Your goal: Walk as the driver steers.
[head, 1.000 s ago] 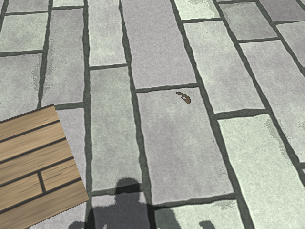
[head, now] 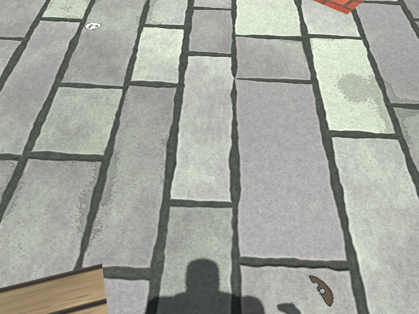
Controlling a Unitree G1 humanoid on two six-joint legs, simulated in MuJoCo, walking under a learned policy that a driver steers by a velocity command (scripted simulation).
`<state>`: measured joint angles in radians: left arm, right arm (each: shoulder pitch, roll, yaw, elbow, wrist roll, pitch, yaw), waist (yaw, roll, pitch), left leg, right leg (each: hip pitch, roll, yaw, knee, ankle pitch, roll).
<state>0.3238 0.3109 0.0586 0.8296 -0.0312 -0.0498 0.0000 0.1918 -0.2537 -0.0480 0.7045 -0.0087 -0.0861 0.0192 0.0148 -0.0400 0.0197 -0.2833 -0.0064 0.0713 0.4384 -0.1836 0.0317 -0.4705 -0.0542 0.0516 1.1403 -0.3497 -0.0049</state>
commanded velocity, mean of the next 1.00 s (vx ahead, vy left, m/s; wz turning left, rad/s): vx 0.50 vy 0.00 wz -0.22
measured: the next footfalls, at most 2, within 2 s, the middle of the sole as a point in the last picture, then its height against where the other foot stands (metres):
right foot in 0.36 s outside the picture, level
left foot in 0.90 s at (234, 251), level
